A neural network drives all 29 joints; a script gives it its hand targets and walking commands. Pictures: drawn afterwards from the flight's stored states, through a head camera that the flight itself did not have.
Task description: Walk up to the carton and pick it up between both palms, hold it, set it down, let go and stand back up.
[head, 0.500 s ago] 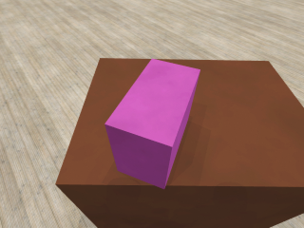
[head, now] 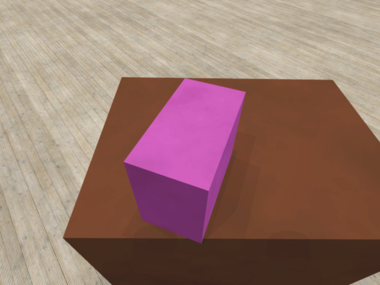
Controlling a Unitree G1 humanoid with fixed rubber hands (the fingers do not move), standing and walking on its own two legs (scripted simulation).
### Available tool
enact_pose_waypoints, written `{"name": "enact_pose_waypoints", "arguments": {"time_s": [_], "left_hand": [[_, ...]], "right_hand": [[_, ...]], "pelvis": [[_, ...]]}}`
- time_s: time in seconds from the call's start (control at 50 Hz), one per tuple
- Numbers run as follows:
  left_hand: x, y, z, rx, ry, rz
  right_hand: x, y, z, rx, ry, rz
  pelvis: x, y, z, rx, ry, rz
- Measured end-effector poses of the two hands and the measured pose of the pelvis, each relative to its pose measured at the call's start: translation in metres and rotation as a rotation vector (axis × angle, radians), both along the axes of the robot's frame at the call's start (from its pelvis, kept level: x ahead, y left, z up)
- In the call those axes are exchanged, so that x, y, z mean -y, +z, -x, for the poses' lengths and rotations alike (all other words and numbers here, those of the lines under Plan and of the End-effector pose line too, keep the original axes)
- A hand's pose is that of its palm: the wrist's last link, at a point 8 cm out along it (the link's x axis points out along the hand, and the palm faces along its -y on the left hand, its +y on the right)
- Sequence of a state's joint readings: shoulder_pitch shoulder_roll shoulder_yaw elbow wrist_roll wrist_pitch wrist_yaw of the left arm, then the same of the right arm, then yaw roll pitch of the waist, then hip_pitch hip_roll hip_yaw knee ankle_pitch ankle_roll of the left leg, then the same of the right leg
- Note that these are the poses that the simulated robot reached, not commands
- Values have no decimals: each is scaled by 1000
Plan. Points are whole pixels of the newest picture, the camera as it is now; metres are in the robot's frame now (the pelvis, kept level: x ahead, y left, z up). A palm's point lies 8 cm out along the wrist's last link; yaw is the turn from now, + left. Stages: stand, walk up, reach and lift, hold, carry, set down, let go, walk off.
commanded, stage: stand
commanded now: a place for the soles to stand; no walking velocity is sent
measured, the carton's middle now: (192, 157) +0.42 +0.00 +0.02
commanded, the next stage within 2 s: reach and lift in 0.22 s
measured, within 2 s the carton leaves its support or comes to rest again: neither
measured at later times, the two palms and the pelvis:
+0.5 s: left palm (84, 280) +0.17 +0.24 -0.11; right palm out of the picture +0.14 -0.27 -0.12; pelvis -0.01 -0.02 -0.03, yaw +0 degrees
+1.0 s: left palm out of the picture +0.14 +0.27 -0.07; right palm out of the picture +0.09 -0.21 -0.09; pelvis -0.02 +0.01 -0.01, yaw -4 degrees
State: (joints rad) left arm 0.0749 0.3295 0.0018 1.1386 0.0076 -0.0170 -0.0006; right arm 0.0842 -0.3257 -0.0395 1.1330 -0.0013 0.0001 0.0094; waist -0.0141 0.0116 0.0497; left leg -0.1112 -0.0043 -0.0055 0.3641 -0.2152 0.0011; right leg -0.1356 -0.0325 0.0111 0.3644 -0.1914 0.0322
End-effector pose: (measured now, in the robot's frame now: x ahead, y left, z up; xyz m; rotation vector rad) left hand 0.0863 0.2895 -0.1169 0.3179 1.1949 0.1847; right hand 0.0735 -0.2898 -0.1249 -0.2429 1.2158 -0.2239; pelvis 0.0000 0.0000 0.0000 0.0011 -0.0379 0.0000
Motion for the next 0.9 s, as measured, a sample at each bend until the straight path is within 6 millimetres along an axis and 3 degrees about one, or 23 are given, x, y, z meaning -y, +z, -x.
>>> {"name": "enact_pose_waypoints", "arguments": {"time_s": [0.24, 0.38, 0.44, 0.5, 0.58, 0.72, 0.9], "left_hand": [[2, -3, 0, -26, 17, 0], [23, -13, -53, -48, -8, 12], [40, -6, -77, 41, -29, 50], [52, 4, -87, 108, -50, 82], [53, 10, -82, 126, -44, 90], [33, 14, -56, 89, -26, 65], [16, 33, -49, 152, -50, 59]], "right_hand": [[-1, -3, -1, -9, 17, -3], [-14, -14, -49, 157, 54, -55], [-18, -10, -63, 233, 51, -51], [-21, 3, -67, 296, 55, -31], [-22, 18, -62, 335, 53, -4], [-26, 28, -44, 339, 23, 27], [-62, 31, -21, 359, -27, -28]], "pelvis": [[4, -2, -1, -7, 3, 2], [11, -26, 16, -14, -5, 13], [14, -30, 17, 8, -4, 23], [17, -27, 14, 36, -9, 16], [20, -20, 8, 61, -12, 8], [19, -14, 9, 81, -23, -1], [5, -9, 16, 81, -48, 5]]}}
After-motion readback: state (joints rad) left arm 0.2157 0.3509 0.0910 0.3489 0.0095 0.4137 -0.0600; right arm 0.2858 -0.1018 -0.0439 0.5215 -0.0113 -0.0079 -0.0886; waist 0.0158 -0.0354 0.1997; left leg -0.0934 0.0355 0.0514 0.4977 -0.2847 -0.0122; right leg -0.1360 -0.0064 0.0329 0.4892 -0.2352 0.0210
